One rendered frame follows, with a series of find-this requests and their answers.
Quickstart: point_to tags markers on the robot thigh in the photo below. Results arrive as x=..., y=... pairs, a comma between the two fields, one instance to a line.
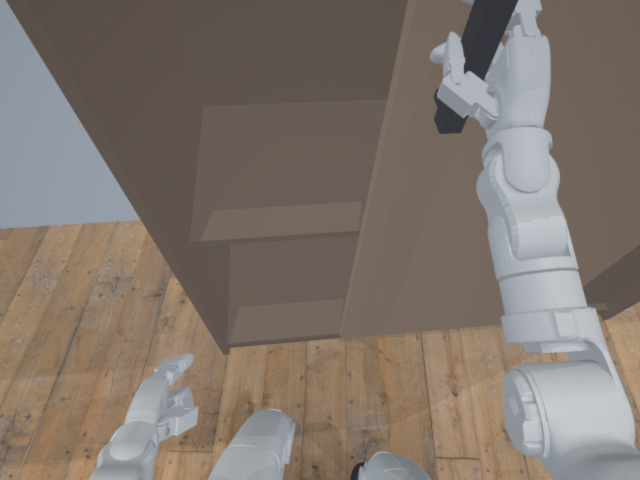
x=259, y=449
x=386, y=466

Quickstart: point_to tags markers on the wardrobe door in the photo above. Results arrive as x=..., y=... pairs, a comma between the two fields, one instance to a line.
x=423, y=260
x=615, y=279

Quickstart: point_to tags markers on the right robot thigh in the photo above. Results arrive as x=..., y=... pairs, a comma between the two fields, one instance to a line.
x=386, y=466

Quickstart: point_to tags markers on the robot right forearm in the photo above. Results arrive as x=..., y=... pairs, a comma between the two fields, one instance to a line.
x=532, y=252

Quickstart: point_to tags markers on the robot left forearm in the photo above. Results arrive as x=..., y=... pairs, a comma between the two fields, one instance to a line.
x=130, y=454

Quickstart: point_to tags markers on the robot right hand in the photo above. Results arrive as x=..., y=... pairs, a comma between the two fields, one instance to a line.
x=519, y=75

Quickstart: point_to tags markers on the robot left hand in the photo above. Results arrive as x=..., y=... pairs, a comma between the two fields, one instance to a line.
x=172, y=413

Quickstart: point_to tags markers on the right robot upper arm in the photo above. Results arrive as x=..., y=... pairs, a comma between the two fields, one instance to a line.
x=571, y=416

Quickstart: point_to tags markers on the left robot thigh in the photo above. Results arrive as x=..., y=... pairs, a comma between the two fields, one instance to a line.
x=259, y=449

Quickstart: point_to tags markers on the handle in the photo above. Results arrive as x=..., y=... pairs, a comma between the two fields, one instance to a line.
x=484, y=30

